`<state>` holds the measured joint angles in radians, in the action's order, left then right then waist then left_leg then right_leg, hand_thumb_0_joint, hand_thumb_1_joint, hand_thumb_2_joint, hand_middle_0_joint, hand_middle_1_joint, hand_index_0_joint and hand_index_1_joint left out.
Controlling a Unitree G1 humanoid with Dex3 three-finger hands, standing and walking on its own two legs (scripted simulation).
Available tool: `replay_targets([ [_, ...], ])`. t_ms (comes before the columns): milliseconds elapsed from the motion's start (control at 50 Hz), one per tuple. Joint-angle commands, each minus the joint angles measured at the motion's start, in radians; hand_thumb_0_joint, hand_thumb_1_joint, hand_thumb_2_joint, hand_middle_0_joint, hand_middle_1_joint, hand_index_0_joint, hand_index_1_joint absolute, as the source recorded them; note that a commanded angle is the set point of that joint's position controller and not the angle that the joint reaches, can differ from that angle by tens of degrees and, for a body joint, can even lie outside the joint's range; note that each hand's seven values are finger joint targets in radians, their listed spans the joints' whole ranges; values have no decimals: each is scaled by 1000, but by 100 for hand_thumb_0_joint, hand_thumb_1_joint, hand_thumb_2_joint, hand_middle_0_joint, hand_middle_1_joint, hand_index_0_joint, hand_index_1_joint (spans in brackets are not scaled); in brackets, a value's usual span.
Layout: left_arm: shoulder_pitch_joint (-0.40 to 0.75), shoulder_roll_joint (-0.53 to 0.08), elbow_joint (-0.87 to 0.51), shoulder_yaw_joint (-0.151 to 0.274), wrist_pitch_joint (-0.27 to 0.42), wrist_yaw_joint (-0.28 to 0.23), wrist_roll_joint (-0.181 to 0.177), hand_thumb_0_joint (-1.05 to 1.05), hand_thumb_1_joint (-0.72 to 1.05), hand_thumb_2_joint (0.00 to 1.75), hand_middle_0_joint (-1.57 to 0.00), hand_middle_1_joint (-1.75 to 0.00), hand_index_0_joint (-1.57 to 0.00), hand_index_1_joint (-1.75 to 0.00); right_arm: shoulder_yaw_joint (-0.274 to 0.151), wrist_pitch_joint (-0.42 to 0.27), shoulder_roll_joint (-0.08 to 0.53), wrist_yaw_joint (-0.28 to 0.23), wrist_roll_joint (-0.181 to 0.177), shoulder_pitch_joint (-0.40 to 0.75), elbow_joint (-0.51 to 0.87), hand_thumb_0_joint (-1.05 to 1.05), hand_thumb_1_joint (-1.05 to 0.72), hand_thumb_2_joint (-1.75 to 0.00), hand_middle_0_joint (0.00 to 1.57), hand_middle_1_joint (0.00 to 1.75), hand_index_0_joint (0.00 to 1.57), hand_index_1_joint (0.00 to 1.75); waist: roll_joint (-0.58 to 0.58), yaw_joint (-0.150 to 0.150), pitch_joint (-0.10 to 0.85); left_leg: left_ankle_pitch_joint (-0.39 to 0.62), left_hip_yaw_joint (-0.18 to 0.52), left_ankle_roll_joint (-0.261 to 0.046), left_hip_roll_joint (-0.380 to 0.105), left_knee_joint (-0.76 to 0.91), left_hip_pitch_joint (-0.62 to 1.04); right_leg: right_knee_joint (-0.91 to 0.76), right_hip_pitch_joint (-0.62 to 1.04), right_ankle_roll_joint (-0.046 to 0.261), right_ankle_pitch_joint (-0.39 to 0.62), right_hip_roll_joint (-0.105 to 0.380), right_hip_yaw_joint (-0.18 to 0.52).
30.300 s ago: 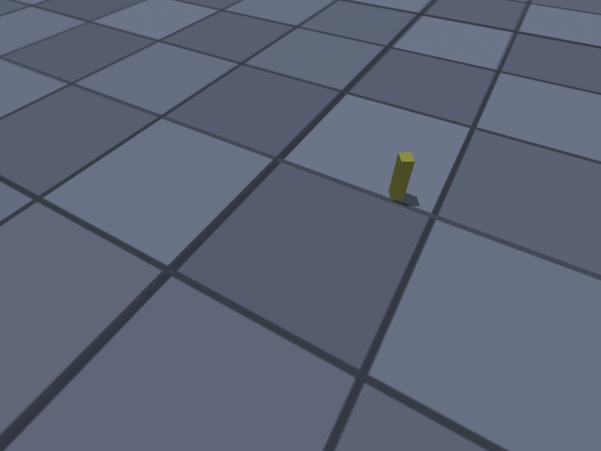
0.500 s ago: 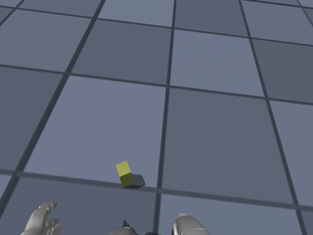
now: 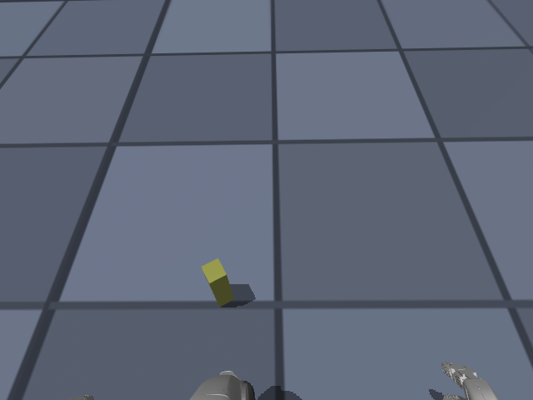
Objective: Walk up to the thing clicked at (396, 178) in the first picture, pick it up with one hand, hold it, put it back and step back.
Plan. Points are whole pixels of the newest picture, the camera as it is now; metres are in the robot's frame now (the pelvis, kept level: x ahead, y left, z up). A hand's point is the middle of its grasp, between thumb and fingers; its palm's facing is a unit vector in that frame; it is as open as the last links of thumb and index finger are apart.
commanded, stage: step back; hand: left
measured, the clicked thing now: (218, 284) +0.52 +0.20 -0.63
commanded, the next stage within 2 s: none
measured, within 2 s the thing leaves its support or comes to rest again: neither
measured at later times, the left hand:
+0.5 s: hand out of the picture -0.04 +0.26 -0.14, palm faces +0.10 -0.93 -0.35, open 7.4 cm
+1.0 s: hand out of the picture -0.23 +0.22 -0.13, palm faces +0.09 -0.90 -0.42, open 7.4 cm
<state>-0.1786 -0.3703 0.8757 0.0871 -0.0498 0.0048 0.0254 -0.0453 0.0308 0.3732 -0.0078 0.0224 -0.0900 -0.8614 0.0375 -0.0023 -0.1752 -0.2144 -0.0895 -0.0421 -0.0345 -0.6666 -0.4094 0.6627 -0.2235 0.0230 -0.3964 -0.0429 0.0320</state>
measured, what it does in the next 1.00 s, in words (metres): walks backwards: left foot, then right foot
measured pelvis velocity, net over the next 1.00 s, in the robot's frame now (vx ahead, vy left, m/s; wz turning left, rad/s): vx -0.31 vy -0.06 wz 0.12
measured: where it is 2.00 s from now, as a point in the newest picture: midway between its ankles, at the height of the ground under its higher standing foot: outside the picture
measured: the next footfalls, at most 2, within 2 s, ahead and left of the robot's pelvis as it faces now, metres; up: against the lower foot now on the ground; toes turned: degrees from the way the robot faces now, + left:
left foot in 0.34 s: -0.08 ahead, +0.11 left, +0.00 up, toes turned +4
right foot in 0.70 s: -0.19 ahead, -0.18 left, +0.00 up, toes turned +5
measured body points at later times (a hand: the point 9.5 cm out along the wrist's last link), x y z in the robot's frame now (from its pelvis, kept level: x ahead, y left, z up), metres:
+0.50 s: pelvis -0.14 -0.01 +0.01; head -0.09 +0.02 +0.46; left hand -0.04 +0.31 -0.11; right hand -0.02 -0.31 -0.09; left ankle -0.12 +0.10 -0.72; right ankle -0.13 -0.15 -0.64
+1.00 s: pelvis -0.31 -0.06 +0.00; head -0.25 -0.06 +0.45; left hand -0.23 +0.27 -0.10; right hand -0.20 -0.38 -0.12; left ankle -0.34 +0.06 -0.70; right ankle -0.23 -0.18 -0.72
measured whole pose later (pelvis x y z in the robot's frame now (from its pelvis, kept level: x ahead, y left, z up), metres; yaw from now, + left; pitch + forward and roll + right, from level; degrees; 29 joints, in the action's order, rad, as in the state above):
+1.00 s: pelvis -0.31 -0.06 +0.00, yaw +7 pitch -2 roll +1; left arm -0.16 -0.37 0.79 0.07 -0.05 -0.02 0.04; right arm -0.05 0.05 0.41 -0.02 0.02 -0.22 -0.87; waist 0.01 -0.01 -0.16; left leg -0.50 0.06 0.01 0.05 -0.86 -0.34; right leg 0.69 -0.39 -0.01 -0.26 0.05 -0.01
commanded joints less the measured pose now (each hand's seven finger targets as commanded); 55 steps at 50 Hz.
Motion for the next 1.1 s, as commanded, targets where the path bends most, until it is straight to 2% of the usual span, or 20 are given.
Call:
replay_targets([
  [0, 18, -340, -136, 85, 30, -11, 23, 0, 90, 90, -20, -30, -20, -30, -67, -8, 212, -22, -14, 19, 79, 0, -90, -90, 20, 30, 20, 30, -307, -38, 98, -397, 188, 59, 123, -396, -25, -399, -190, 320, 202, 463, 543],
  [80, 120, -235, -171, 59, 35, -26, 13, 0, 90, 90, -20, -30, -20, -30, -48, -15, 199, -24, -28, -96, 41, 0, -90, -90, 20, 30, 20, 30, -171, 24, 108, -245, 226, 50, 170, -525, -35, -272, -103, 174, 486, 253, 182],
  [180, -13, -213, -180, 54, 31, -36, 15, 0, 90, 90, -20, -30, -20, -30, -40, -24, 190, -32, -17, -69, 81, 0, -90, -90, 20, 30, 20, 30, -182, -59, 199, -331, 180, 68, 109, -295, -114, -175, 221, 209, 657, 300, 196],
  [300, 37, -233, -214, 41, 4, -23, -5, 0, 90, 90, -20, -30, -20, -30, -59, -36, 195, -24, -2, -206, 41, 0, -90, -90, 20, 30, 20, 30, -141, 15, 259, 43, 98, 25, 51, 255, 195, -36, 74, 115, 513, 242, 133],
  [340, 54, -181, -239, 29, 5, -20, -16, 0, 90, 90, -20, -30, -20, -30, -96, -35, 363, -15, 10, -125, 71, 0, -90, -90, 20, 30, 20, 30, 204, 7, 221, 255, 537, -153, -290, 315, 224, 179, -212, 3, -32, -11, -34],
  [360, 122, -210, -229, 50, 3, -32, -2, 0, 90, 90, -20, -30, -20, -30, -106, -38, 395, -15, 13, -114, 84, 0, -90, -90, 20, 30, 20, 30, 214, 68, 192, 325, 646, -270, -384, 339, 105, 408, -190, -11, -250, -33, 79],
  [440, 10, -198, -167, 56, -1, -32, -20, 0, 90, 90, -20, -30, -20, -30, -68, -42, 263, -36, 8, -36, 97, 0, -90, -90, 20, 30, 20, 30, 69, -24, 175, 481, 337, -179, -226, 210, 193, 622, -286, -1, -128, -58, 161],
  [540, 9, -184, -169, 55, 9, -25, -9, 0, 90, 90, -20, -30, -20, -30, -74, -37, 258, -39, 9, -77, 114, 0, -90, -90, 20, 30, 20, 30, 99, 19, 200, 480, 324, -226, -244, 158, 310, 404, -269, -55, -148, -6, 106],
  [660, -134, -175, -72, 52, 26, -12, -3, 0, 90, 90, -20, -30, -20, -30, -81, -6, 298, -22, 1, -17, 134, 0, -90, -90, 20, 30, 20, 30, 164, -31, 278, 209, 272, -127, -177, 100, 141, -185, 60, -6, 126, 13, -52],
  [680, -153, -206, -62, 59, 32, -13, 10, 0, 90, 90, -20, -30, -20, -30, -72, -1, 270, -20, -8, -17, 137, 0, -90, -90, 20, 30, 20, 30, 111, -37, 261, 70, 256, -68, -137, 57, 24, -200, 113, 15, 139, 43, 13],
  [700, -139, -280, -76, 80, 37, -11, 24, 0, 90, 90, -20, -30, -20, -30, -56, 2, 210, -17, -12, -30, 149, 0, -90, -90, 20, 30, 20, 30, -112, -26, 215, -166, 212, -1, 0, -105, -180, -269, 133, 75, 53, 219, 310],
  [720, -54, -411, -116, 104, 29, -10, 17, 0, 90, 90, -20, -30, -20, -30, -64, 4, 204, -35, -15, 25, 163, 0, -90, -90, 20, 30, 20, 30, -368, -75, 178, -405, 180, 40, 131, -368, -143, -378, -140, 258, 37, 447, 549],
  [740, 9, -399, -149, 97, 37, -14, 21, 0, 90, 90, -20, -30, -20, -30, -76, 7, 243, -37, -12, 19, 149, 0, -90, -90, 20, 30, 20, 30, -308, -49, 121, -393, 288, 52, 101, -519, -100, -396, -252, 292, 49, 479, 581],
  [800, 144, -268, -164, 65, 38, -28, 19, 0, 90, 90, -20, -30, -20, -30, -62, -2, 216, -30, -24, -102, 84, 0, -90, -90, 20, 30, 20, 30, -183, 35, 110, -249, 248, 43, 147, -566, -69, -251, -199, 172, 276, 277, 210],
  [900, 37, -258, -165, 61, 30, -44, 26, 0, 90, 90, -20, -30, -20, -30, -52, -11, 200, -27, -7, -86, 95, 0, -90, -90, 20, 30, 20, 30, -229, -41, 169, -329, 178, 57, 92, -281, -89, -180, 64, 187, 456, 295, 199],
  [1000, 53, -228, -179, 32, 2, -36, -3, 0, 90, 90, -20, -30, -20, -30, -69, -22, 213, -21, 11, -201, 30, 0, -90, -90, 20, 30, 20, 30, -126, 4, 247, 18, 141, 16, 41, 270, 210, 29, -28, 84, 387, 226, 132],
  [1020, 12, -190, -182, 20, -1, -31, -7, 0, 90, 90, -20, -30, -20, -30, -88, -22, 288, -20, 25, -178, 41, 0, -90, -90, 20, 30, 20, 30, 51, -14, 239, 88, 417, -60, -155, 301, 292, 165, -226, 30, 149, 113, 64],
  [1040, 85, -217, -195, 35, 1, -44, -16, 0, 90, 90, -20, -30, -20, -30, -102, -15, 409, -7, 15, -113, 74, 0, -90, -90, 20, 30, 20, 30, 226, 32, 230, 195, 631, -234, -352, 347, 130, 374, -244, -12, -239, -18, 9],
  [1060, 120, -235, -182, 46, -1, -51, 0, 0, 90, 90, -20, -30, -20, -30, -108, -24, 402, -10, 22, -88, 82, 0, -90, -90, 20, 30, 20, 30, 175, 42, 196, 211, 690, -287, -392, 357, 35, 538, -212, -11, -266, -18, 138],
  [1080, 109, -235, -161, 50, -6, -49, -8, 0, 90, 90, -20, -30, -20, -30, -90, -28, 343, -18, 20, -54, 78, 0, -90, -90, 20, 30, 20, 30, 62, 14, 183, 298, 533, -250, -326, 307, 42, 619, -220, -4, -218, -37, 186],
])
